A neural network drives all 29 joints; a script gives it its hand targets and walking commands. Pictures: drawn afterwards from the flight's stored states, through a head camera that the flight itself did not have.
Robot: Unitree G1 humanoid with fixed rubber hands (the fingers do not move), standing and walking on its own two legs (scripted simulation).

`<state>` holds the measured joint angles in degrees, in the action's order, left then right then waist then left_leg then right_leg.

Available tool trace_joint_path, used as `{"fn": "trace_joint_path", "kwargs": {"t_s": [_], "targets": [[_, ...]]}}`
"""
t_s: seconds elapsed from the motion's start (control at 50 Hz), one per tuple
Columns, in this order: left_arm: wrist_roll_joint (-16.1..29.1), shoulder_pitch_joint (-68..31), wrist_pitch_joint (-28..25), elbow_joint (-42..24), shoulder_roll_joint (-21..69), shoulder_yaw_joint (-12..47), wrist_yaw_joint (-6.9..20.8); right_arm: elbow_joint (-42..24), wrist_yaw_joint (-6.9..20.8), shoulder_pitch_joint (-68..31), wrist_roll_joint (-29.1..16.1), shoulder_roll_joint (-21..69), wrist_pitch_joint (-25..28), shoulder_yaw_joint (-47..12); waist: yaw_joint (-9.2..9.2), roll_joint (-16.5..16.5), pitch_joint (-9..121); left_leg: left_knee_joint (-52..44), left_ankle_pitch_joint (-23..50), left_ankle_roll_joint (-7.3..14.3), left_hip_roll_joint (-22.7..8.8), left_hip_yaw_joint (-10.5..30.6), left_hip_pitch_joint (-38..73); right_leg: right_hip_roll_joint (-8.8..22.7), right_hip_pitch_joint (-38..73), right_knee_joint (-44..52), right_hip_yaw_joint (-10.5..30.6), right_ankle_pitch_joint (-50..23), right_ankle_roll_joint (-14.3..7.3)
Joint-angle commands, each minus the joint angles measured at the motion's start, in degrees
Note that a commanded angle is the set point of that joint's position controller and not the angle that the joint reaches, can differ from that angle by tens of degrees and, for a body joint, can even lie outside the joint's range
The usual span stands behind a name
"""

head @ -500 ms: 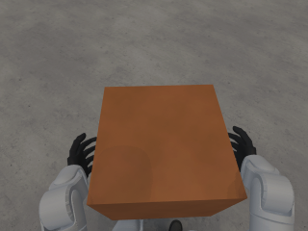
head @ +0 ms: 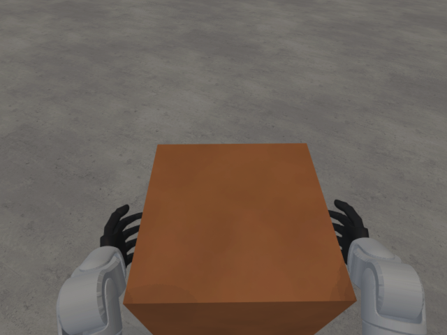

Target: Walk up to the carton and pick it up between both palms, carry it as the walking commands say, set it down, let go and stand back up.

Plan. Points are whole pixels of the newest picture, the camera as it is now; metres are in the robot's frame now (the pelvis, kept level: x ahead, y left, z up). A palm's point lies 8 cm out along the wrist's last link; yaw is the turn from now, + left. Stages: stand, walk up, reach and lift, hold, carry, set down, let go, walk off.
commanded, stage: carry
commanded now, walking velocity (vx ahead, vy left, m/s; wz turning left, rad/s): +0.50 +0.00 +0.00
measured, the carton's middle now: (233, 242) +0.30 -0.01 +0.00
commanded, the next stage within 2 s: none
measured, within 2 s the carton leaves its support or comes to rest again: neither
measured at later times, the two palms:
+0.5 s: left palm (134, 145) +0.52 +0.21 +0.06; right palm (290, 135) +0.55 -0.17 +0.06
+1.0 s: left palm (154, 77) +0.86 +0.21 +0.05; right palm (268, 75) +0.87 -0.17 +0.05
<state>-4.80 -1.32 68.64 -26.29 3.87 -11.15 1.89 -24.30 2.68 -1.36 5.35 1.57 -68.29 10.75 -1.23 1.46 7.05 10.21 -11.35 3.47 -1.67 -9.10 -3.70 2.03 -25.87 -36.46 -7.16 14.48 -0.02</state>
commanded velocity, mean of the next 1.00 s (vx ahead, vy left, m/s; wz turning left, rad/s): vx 0.50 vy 0.00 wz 0.00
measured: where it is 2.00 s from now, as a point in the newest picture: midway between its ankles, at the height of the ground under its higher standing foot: (201, 172)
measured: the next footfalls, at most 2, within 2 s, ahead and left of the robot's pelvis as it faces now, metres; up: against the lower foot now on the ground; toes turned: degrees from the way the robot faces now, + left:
right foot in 0.14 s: +0.17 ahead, -0.13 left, +0.00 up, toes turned -9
left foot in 0.50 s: +0.46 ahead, +0.12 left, +0.00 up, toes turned +11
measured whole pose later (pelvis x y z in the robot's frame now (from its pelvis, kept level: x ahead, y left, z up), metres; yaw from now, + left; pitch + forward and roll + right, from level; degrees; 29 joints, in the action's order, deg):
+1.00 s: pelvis +0.63 +0.02 -0.03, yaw +3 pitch +3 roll -2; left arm -5.2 -2.2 67.9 -26.4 4.9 -10.7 2.3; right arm -26.7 2.4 -1.2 5.1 0.4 -68.8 11.0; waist -1.0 1.9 5.3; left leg 33.1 -27.6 -0.9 -5.2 -8.0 -0.8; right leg 0.4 -24.2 -27.0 -13.0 6.6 -3.8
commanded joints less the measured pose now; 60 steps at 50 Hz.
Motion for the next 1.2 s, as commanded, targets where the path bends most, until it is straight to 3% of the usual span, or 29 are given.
{"fn": "trace_joint_path", "kwargs": {"t_s": [0.0, 0.06, 0.1, 0.12, 0.14, 0.16, 0.18, 0.22, 0.24, 0.34, 0.4, 0.46, 0.48, 0.5, 0.52, 0.54, 0.58, 0.6, 0.66, 0.84, 0.9, 0.94, 0.96, 0.98, 1.0, 1.04, 1.06, 1.08, 1.18], "targets": [[19.86, -26.7, 0.23, -5.89, 41.89, 44.33, 7.9, -9.85, 9.78, -27.83, -21.35, 39.3, 0.72, -43.94, -0.13, 7.91, 5.26, -1.64, 10.96, 2.64, -13.97, 7.94, 7.5, -0.78, -1.8, 4.24, -2.54, -0.94, 0.03], [20.09, -27.48, 0.54, -6.14, 41.64, 43.92, 8.08, -10.51, 9.65, -28.15, -21.3, 39.18, 0.32, -44.02, -0.16, 8.34, 5.09, 2.29, 14.32, 1.81, -13.38, 6.55, 6.38, -2.05, 4.48, 9.99, -5.1, -0.31, -0.69], [19.8, -26.95, 0.61, -5.23, 42.18, 43.84, 8.07, -10.26, 9.62, -28.38, -21.36, 39.08, -0.06, -44.15, 0.87, 5.31, 8.84, 12.47, 20.64, -0.86, -11.32, 2.56, -0.77, -1.45, 20.03, 14.42, -4.67, -2.74, -2.48], [19.37, -25.29, 0.63, -4.15, 42.19, 43.55, 8.1, -9.97, 9.68, -28.68, -21.3, 38.7, -0.3, -44.05, 1.99, 1.38, 10.5, 23.23, 19.64, -3.03, -8.79, -0.85, -8.57, 3.64, 28.86, 17.3, 3.0, -0.32, -4.61], [19.29, -24.17, 0.54, -3.35, 41.32, 42.76, 8.06, -10.32, 9.8, -28.75, -21.73, 38.71, -0.68, -44.34, 2.68, -9.57, 13.59, 41.55, 8.06, -4.68, -3.49, -3.13, -22.38, 15.85, 38.7, 21.49, 23.52, -0.29, -9.85], [19.59, -24.74, 0.42, -2.72, 41.15, 42.36, 8.32, -10.27, 10.07, -27.59, -21.48, 39.02, -0.84, -43.86, 2.95, -16.65, 12.64, 50.87, -16.22, -4.01, 1.25, 1.71, -38.56, 24.31, 44.78, 23.48, 36.35, -9.1, -15.11], [20.32, -25.54, 0.29, -3.59, 43.12, 43.4, 8.59, -8.85, 10.28, -27.58, -21.27, 39.61, -0.52, -42.95, 2.81, -11.64, 11.92, 56.19, -17.71, -3.27, -2.41, 8.42, -40.41, 23.14, 42.77, 22.39, 32.85, -16.7, -15.14], [21.22, -29.06, -0.44, -5.94, 44.73, 44.65, 8.71, -7.87, 10.16, -29.96, -21.84, 42.53, 0.57, -43.5, 2.45, -7.23, 10.09, 48.72, -16.53, -3.89, -5.69, 8.37, -39.21, 19.32, 39.19, 23.74, 21.57, -15.5, -11.07], [21.82, -29.97, -0.89, -7.23, 45.17, 45.2, 8.79, -9.36, 9.97, -31.04, -22.23, 43.53, 1.07, -44.12, 2.36, -7.41, 8.77, 43.33, -15.32, -4.33, -5.93, 7.05, -37.93, 17.85, 37.06, 25.74, 17.6, -14.07, -9.87], [23.01, -26.4, -1.53, -11.49, 43.22, 45.54, 9.39, -13.14, 8.39, -27.19, -20.21, 41.78, 2.06, -43.6, 2.44, -9.87, 7.69, 27.21, -1.38, -4.12, -1.78, 0.84, -24.7, 12.98, 30.15, 26.6, 2.84, -22.25, -6.54], [22.09, -24.0, -0.94, -12.23, 40.61, 44.55, 9.52, -14.07, 7.88, -25.24, -19.6, 39.82, 1.46, -43.73, 2.28, -12.42, 5.88, 20.53, 3.99, -3.63, -0.04, -1.17, -19.63, 12.0, 29.17, 24.52, -0.61, -27.61, -4.46], [21.05, -23.52, -0.38, -11.34, 38.4, 43.59, 9.52, -11.97, 7.96, -24.41, -19.17, 38.53, 0.7, -43.22, 0.96, -9.03, 9.53, 13.58, 3.63, -3.19, 4.95, -6.11, -5.13, 8.33, 26.92, 8.69, -5.2, -36.74, -1.55], [20.73, -23.87, -0.28, -10.57, 37.9, 43.24, 9.52, -11.06, 8.22, -24.29, -19.14, 38.63, 0.53, -43.15, -0.04, -7.5, 12.36, 13.28, 0.9, -2.53, 3.02, -3.64, 3.85, 6.92, 20.83, -0.64, -5.38, -31.94, -0.27], [20.75, -25.41, 0.06, -10.36, 37.95, 43.63, 9.65, -10.62, 8.19, -23.74, -18.75, 38.23, 0.59, -43.13, -1.01, 6.5, 14.56, 5.66, -10.66, 1.11, -10.32, 19.86, 12.01, 1.52, 7.5, -17.93, -4.82, -17.3, 2.91], [20.32, -22.06, 0.61, -9.03, 38.41, 43.77, 9.65, -9.98, 8.19, -22.5, -20.06, 39.22, 0.25, -44.38, -0.21, 17.53, 15.82, 0.48, -7.27, 7.45, -19.69, 37.19, 20.15, -4.29, -5.87, -30.22, 0.98, 9.43, 2.54], [20.92, -22.88, 0.59, -9.29, 38.52, 44.27, 9.87, -11.92, 8.35, -23.67, -21.41, 40.01, 0.42, -45.29, 0.37, 11.77, 15.79, 2.84, 1.5, 11.23, -22.15, 35.52, 18.97, -1.63, -10.45, -39.48, 7.71, 10.84, 0.6], [22.96, -25.57, 0.12, -7.06, 42.73, 45.17, 10.6, -12.06, 8.18, -25.62, -20.17, 41.85, 0.86, -44.59, 0.43, 1.19, 14.59, 4.07, 13.88, 9.66, -20.02, 25.95, 13.11, 3.84, -13.32, -38.65, 10.57, 7.65, -0.67], [22.84, -25.82, -0.15, -5.84, 44.69, 45.63, 10.75, -12.07, 8.18, -26.11, -19.81, 42.7, 1.17, -44.1, 0.76, -0.4, 13.75, 3.04, 14.13, 7.58, -18.42, 21.29, 10.82, 5.67, -12.61, -32.62, 10.45, 5.36, -0.55], [21.93, -25.44, -1.84, -6.94, 45.08, 46.45, 9.81, -13.38, 8.99, -26.8, -20.93, 43.44, 2.1, -44.81, 0.56, 3.45, 12.17, -1.0, 12.0, 5.51, -15.79, 13.23, 8.16, 4.42, -10.16, -22.24, 5.18, 0.6, -0.11], [18.66, -22.78, -0.87, -8.74, 40.12, 44.51, 7.35, -13.07, 9.4, -24.28, -21.38, 38.22, 1.47, -45.21, -0.27, 8.33, 4.4, -0.56, 21.03, 2.09, -12.45, 2.53, 7.62, -0.04, -3.11, 3.15, -4.14, -10.49, -0.52], [18.29, -23.28, -0.17, -7.39, 39.77, 44.02, 7.47, -12.56, 9.69, -24.77, -21.3, 37.56, 0.74, -45.27, -0.31, 8.54, 4.52, 6.34, 30.75, 0.12, -12.18, 0.76, 7.21, -2.96, 5.69, 8.79, -6.49, -8.29, -1.82], [17.96, -23.34, 0.15, -5.65, 40.4, 43.89, 7.59, -11.96, 9.84, -25.56, -21.62, 37.21, 0.16, -45.38, 0.91, 5.89, 9.21, 20.34, 32.2, -2.59, -10.29, -3.09, 0.05, -2.64, 22.19, 13.09, -6.01, -8.25, -3.43], [17.8, -22.35, 0.31, -4.47, 40.43, 43.75, 7.69, -11.59, 9.97, -26.29, -21.73, 37.05, -0.23, -45.12, 2.59, -0.68, 11.95, 35.89, 20.33, -4.34, -7.9, -4.0, -10.84, 6.54, 32.42, 17.53, 7.86, -0.2, -5.51], [18.42, -22.83, 0.25, -3.52, 39.32, 43.35, 7.81, -11.87, 10.1, -26.08, -22.03, 37.43, -0.75, -45.53, 2.78, -14.15, 16.47, 53.05, -2.73, -4.76, 0.05, -1.85, -28.33, 22.69, 43.6, 22.18, 34.66, 2.35, -12.9], [18.82, -23.04, 0.11, -3.23, 41.34, 43.41, 8.3, -11.33, 10.2, -26.08, -20.99, 37.49, -0.56, -44.81, 2.49, -14.64, 15.9, 61.38, -13.43, -3.13, 0.22, 7.16, -37.99, 24.16, 44.8, 24.12, 38.51, -5.37, -15.34], [19.88, -26.7, -0.56, -5.35, 44.81, 44.14, 8.61, -9.06, 10.37, -28.89, -21.75, 42.01, 0.51, -44.43, 2.37, -6.4, 13.97, 61.32, -11.08, -2.07, -5.03, 10.12, -37.88, 19.71, 40.11, 22.33, 25.82, -17.28, -12.03], [20.42, -27.97, -0.95, -7.05, 45.71, 44.43, 8.69, -9.3, 10.38, -29.32, -22.09, 43.91, 0.92, -44.95, 2.1, -4.86, 13.19, 56.14, -8.79, -2.47, -6.63, 10.01, -36.21, 17.9, 37.1, 23.36, 20.12, -16.47, -10.05], [21.18, -28.15, -1.25, -7.79, 46.33, 44.8, 8.88, -10.73, 10.17, -29.61, -22.08, 44.26, 1.41, -45.07, 2.07, -5.1, 12.45, 50.84, -7.78, -3.06, -6.85, 8.83, -34.54, 16.23, 35.17, 24.67, 15.65, -16.71, -8.73], [23.23, -25.46, -1.74, -11.37, 43.31, 45.4, 10.03, -13.59, 7.87, -26.0, -19.24, 42.65, 2.29, -44.8, 2.51, -9.08, 9.31, 34.76, 0.63, -4.9, -3.77, 3.02, -30.68, 13.05, 33.94, 27.95, 4.65, -24.77, -7.22]]}}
